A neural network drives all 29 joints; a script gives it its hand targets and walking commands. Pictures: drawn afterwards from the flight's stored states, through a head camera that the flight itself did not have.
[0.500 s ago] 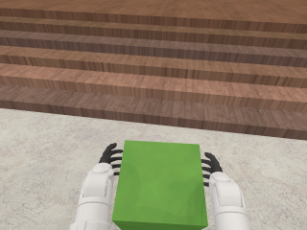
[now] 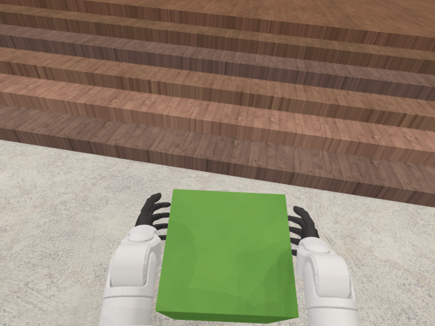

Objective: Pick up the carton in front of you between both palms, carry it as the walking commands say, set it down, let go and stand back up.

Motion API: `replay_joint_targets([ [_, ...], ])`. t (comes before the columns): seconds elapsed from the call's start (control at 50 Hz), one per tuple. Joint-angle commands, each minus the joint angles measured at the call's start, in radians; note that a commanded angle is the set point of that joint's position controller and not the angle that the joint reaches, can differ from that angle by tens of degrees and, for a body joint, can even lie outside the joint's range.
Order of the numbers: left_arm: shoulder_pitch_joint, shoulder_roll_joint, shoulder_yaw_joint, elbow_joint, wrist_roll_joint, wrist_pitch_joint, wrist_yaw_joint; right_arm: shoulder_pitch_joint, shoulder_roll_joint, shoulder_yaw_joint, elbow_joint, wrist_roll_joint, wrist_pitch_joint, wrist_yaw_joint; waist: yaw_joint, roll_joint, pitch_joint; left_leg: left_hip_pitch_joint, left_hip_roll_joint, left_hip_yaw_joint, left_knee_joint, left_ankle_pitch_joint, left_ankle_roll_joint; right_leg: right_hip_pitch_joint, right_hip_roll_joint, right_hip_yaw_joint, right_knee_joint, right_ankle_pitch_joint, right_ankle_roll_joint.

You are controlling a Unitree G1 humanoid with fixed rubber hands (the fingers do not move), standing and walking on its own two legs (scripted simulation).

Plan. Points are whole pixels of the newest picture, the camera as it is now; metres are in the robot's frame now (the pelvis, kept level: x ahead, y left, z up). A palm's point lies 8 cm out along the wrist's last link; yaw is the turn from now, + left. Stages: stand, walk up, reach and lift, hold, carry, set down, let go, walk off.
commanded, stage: carry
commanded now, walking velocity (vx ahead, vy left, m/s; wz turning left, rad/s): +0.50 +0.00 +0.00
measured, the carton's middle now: (224, 262) +0.29 +0.00 -0.03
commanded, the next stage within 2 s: none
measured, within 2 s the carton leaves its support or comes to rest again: neither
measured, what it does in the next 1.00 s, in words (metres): walks ahead: right foot, then left foot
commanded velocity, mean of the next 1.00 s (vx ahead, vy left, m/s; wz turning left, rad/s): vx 0.50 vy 0.00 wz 0.00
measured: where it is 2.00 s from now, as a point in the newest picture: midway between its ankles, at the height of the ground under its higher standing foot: (214, 200)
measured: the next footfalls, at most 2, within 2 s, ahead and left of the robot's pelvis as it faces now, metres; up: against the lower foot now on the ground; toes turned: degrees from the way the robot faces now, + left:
right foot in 0.20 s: +0.15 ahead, -0.11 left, +0.00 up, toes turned -9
left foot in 0.54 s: +0.42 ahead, +0.12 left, +0.00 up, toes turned +13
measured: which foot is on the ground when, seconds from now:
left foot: down 0.00-0.22, up 0.24-0.52, down 0.54-1.00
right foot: up 0.00-0.18, down 0.20-0.56, up 0.58-0.98, down 1.00-1.00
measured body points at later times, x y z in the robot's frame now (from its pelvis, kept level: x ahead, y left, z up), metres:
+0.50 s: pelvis +0.23 +0.01 +0.01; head +0.23 +0.02 +0.46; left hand +0.50 +0.17 +0.10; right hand +0.51 -0.12 +0.09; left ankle +0.35 +0.12 -0.71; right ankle +0.11 -0.10 -0.73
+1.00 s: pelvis +0.55 +0.01 -0.01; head +0.55 +0.01 +0.44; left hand +0.84 +0.16 +0.10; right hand +0.83 -0.13 +0.08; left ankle +0.39 +0.11 -0.73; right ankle +0.68 -0.07 -0.73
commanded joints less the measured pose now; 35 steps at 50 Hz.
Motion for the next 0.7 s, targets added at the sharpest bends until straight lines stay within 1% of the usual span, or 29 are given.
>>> replay_joint_targets([
  [0.0,-0.55,-1.0,-0.705,-0.169,-0.413,0.068,-0.272,-0.622,0.963,0.638,-0.247,0.393,-0.002,0.26,-0.023,0.345,-0.091,0.327,0.331,-0.477,-0.31,-0.152,0.186,-0.415,0.021,-0.115,0.141,-0.132,0.001],
  [0.02,-0.519,-0.994,-0.711,-0.148,-0.44,0.089,-0.267,-0.575,0.934,0.619,-0.253,0.377,0.026,0.242,-0.033,0.249,-0.096,0.371,0.344,-0.495,-0.305,-0.021,0.204,-0.463,0.012,-0.107,0.183,-0.173,-0.002],
  [0.04,-0.522,-1.006,-0.73,-0.194,-0.465,0.113,-0.26,-0.583,0.939,0.649,-0.333,0.401,0.047,0.225,-0.031,0.208,-0.137,0.418,0.34,-0.445,-0.285,0.058,0.207,-0.458,-0.013,-0.085,0.168,-0.158,-0.013],
  [0.1,-0.43,-1.012,-0.739,-0.284,-0.492,0.181,-0.227,-0.529,0.947,0.68,-0.438,0.435,0.121,0.197,-0.031,0.23,-0.207,0.381,0.223,-0.193,-0.201,0.289,0.15,-0.276,0.067,-0.18,-0.033,-0.012,-0.008],
  [0.12,-0.421,-1.007,-0.754,-0.305,-0.502,0.199,-0.217,-0.488,0.956,0.671,-0.424,0.438,0.149,0.19,-0.036,0.247,-0.218,0.316,0.232,-0.182,-0.216,0.263,0.137,-0.19,0.088,-0.218,-0.061,0.008,-0.004],
  [0.14,-0.353,-1.011,-0.737,-0.312,-0.509,0.219,-0.208,-0.457,0.958,0.689,-0.461,0.448,0.172,0.186,-0.021,0.191,-0.227,0.264,0.209,-0.098,-0.155,0.2,0.119,-0.064,0.087,-0.236,-0.186,0.121,-0.008],
  [0.16,-0.314,-1.011,-0.738,-0.34,-0.492,0.234,-0.201,-0.431,0.963,0.707,-0.501,0.453,0.186,0.186,-0.021,0.18,-0.257,0.166,0.175,-0.033,-0.078,0.182,0.094,0.137,0.073,-0.242,-0.284,0.215,-0.005],
  [0.18,-0.28,-1.015,-0.727,-0.358,-0.489,0.253,-0.194,-0.403,0.941,0.699,-0.515,0.458,0.209,0.185,-0.003,0.15,-0.276,-0.009,0.15,0.02,0.035,0.186,0.058,0.361,0.003,-0.164,-0.284,0.218,-0.026],
  [0.2,-0.274,-1.007,-0.705,-0.381,-0.477,0.265,-0.185,-0.424,0.955,0.709,-0.544,0.473,0.229,0.189,0.021,-0.04,-0.306,-0.27,0.09,0.098,0.258,0.063,0.011,0.563,-0.198,0.12,-0.342,0.03,-0.11],
  [0.22,-0.22,-0.973,-0.674,-0.385,-0.444,0.271,-0.18,-0.488,0.946,0.725,-0.62,0.492,0.251,0.194,0.028,-0.254,-0.262,-0.522,0.019,0.116,0.412,-0.218,-0.003,0.643,-0.402,0.436,-0.386,0.084,-0.225],
  [0.24,-0.259,-0.988,-0.661,-0.401,-0.456,0.287,-0.174,-0.502,0.931,0.723,-0.607,0.503,0.272,0.194,0.026,-0.19,-0.228,-0.613,0.066,0.027,0.484,-0.289,0.016,0.658,-0.429,0.445,-0.357,0.172,-0.29],
  [0.26,-0.255,-0.974,-0.658,-0.428,-0.457,0.299,-0.167,-0.48,0.951,0.732,-0.579,0.527,0.286,0.196,0.032,-0.085,-0.188,-0.621,0.099,0.016,0.518,-0.29,0.021,0.605,-0.403,0.401,-0.354,0.264,-0.277],
  [0.28,-0.3,-0.98,-0.661,-0.413,-0.46,0.31,-0.16,-0.472,0.952,0.711,-0.559,0.522,0.287,0.194,0.029,-0.016,-0.199,-0.621,0.119,0.028,0.486,-0.234,0.022,0.597,-0.396,0.334,-0.379,0.259,-0.256],
  [0.3,-0.327,-0.991,-0.681,-0.456,-0.489,0.312,-0.163,-0.476,0.971,0.71,-0.567,0.537,0.286,0.19,0.029,0.011,-0.181,-0.562,0.134,0.036,0.421,-0.17,0.017,0.513,-0.358,0.261,-0.413,0.244,-0.22],
  [0.34,-0.402,-1.013,-0.686,-0.485,-0.513,0.326,-0.169,-0.491,1.013,0.701,-0.537,0.525,0.289,0.175,0.015,-0.082,-0.179,-0.417,0.099,0.092,0.28,-0.035,0.005,0.405,-0.247,0.041,-0.421,0.251,-0.146],
  [0.38,-0.39,-0.989,-0.686,-0.46,-0.534,0.337,-0.174,-0.456,0.976,0.671,-0.527,0.495,0.294,0.158,0.013,-0.101,-0.122,-0.32,0.072,0.147,0.154,0.047,-0.007,0.309,-0.213,-0.031,-0.441,0.226,-0.128],
  [0.42,-0.412,-0.998,-0.695,-0.452,-0.559,0.353,-0.176,-0.467,0.977,0.645,-0.524,0.479,0.294,0.141,0.022,-0.063,-0.099,-0.288,0.032,0.196,0.055,0.087,0.003,0.325,-0.2,-0.068,-0.416,0.338,-0.135],
  [0.44,-0.384,-0.968,-0.689,-0.456,-0.545,0.353,-0.175,-0.442,0.952,0.639,-0.526,0.465,0.299,0.134,0.019,-0.112,-0.116,-0.216,0.039,0.176,0.016,0.153,0.009,0.302,-0.215,-0.083,-0.405,0.34,-0.119],
  [0.46,-0.374,-0.968,-0.683,-0.448,-0.554,0.355,-0.172,-0.452,0.949,0.65,-0.545,0.468,0.302,0.128,0.025,-0.109,-0.108,-0.18,0.027,0.216,-0.025,0.178,0.014,0.308,-0.21,-0.107,-0.371,0.389,-0.108],
  [0.5,-0.361,-0.956,-0.677,-0.418,-0.545,0.373,-0.17,-0.442,0.936,0.637,-0.534,0.465,0.316,0.13,0.0,-0.097,-0.181,0.104,-0.012,0.258,-0.096,0.185,0.031,0.233,-0.162,-0.203,-0.143,0.602,-0.059],
  [0.52,-0.366,-0.955,-0.695,-0.446,-0.549,0.378,-0.174,-0.417,0.945,0.621,-0.523,0.453,0.323,0.137,-0.009,-0.028,-0.255,0.312,-0.005,0.264,-0.057,0.156,0.028,0.123,-0.127,-0.247,-0.007,0.57,-0.045],
  [0.54,-0.424,-0.946,-0.683,-0.462,-0.557,0.386,-0.18,-0.411,0.93,0.597,-0.506,0.444,0.329,0.14,-0.041,0.134,-0.286,0.44,0.167,0.024,-0.142,-0.05,0.044,-0.024,-0.093,-0.255,0.232,0.267,-0.014],
  [0.56,-0.443,-0.944,-0.695,-0.451,-0.552,0.397,-0.185,-0.421,0.908,0.589,-0.469,0.434,0.321,0.143,-0.025,0.378,-0.285,0.532,0.426,-0.486,-0.319,-0.173,0.17,-0.287,0.045,-0.225,0.469,-0.096,0.024],
  [0.58,-0.418,-0.942,-0.69,-0.415,-0.541,0.399,-0.192,-0.444,0.931,0.597,-0.469,0.443,0.328,0.149,-0.03,0.267,-0.255,0.508,0.482,-0.552,-0.34,-0.149,0.235,-0.377,-0.014,-0.075,0.605,-0.147,-0.009],
  [0.6,-0.429,-0.988,-0.686,-0.4,-0.547,0.396,-0.2,-0.486,0.993,0.612,-0.476,0.469,0.322,0.158,-0.027,0.203,-0.248,0.48,0.438,-0.483,-0.316,0.008,0.219,-0.409,-0.04,-0.038,0.635,-0.08,-0.028],
  [0.62,-0.405,-1.02,-0.676,-0.383,-0.539,0.389,-0.204,-0.496,1.022,0.623,-0.49,0.465,0.32,0.164,-0.02,0.147,-0.252,0.438,0.41,-0.359,-0.292,0.129,0.198,-0.416,-0.076,-0.029,0.64,-0.011,-0.039],
  [0.64,-0.393,-1.063,-0.667,-0.351,-0.531,0.381,-0.209,-0.518,1.047,0.628,-0.499,0.467,0.309,0.172,-0.018,0.128,-0.27,0.422,0.397,-0.286,-0.291,0.19,0.185,-0.399,-0.097,-0.026,0.591,0.032,-0.044],
  [0.66,-0.45,-1.093,-0.68,-0.383,-0.535,0.365,-0.214,-0.539,1.073,0.642,-0.512,0.481,0.295,0.181,-0.021,0.062,-0.264,0.387,0.35,-0.207,-0.303,0.231,0.16,-0.364,-0.086,-0.032,0.519,0.055,-0.032],
  [0.68,-0.42,-1.104,-0.67,-0.386,-0.532,0.351,-0.213,-0.538,1.111,0.656,-0.504,0.502,0.289,0.186,-0.02,0.097,-0.275,0.406,0.339,-0.148,-0.311,0.276,0.144,-0.351,-0.073,-0.057,0.455,0.077,-0.03],
])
